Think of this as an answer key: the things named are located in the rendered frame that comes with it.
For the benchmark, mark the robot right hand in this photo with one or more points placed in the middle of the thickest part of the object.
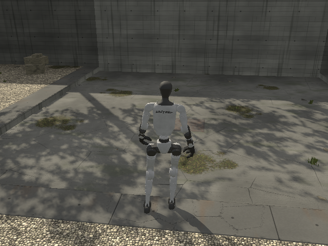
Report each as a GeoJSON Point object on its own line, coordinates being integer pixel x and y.
{"type": "Point", "coordinates": [190, 150]}

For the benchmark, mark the right robot forearm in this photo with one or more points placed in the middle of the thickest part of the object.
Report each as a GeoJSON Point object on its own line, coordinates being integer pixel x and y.
{"type": "Point", "coordinates": [188, 138]}

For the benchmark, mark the robot left hand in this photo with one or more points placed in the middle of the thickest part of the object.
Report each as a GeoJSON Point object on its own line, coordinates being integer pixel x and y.
{"type": "Point", "coordinates": [142, 140]}

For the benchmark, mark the robot left foot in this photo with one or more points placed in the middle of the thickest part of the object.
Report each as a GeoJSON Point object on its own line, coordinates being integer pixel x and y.
{"type": "Point", "coordinates": [147, 208]}

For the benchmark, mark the robot right upper arm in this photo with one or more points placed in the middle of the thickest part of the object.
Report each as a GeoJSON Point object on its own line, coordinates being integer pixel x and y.
{"type": "Point", "coordinates": [183, 118]}

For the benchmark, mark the left robot forearm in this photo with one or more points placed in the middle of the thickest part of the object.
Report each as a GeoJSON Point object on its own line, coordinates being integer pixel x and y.
{"type": "Point", "coordinates": [141, 132]}

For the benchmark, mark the robot left upper arm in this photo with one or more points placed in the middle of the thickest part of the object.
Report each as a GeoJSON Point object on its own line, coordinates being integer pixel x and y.
{"type": "Point", "coordinates": [146, 115]}

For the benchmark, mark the left robot thigh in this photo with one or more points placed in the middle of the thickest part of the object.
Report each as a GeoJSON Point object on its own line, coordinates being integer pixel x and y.
{"type": "Point", "coordinates": [151, 155]}

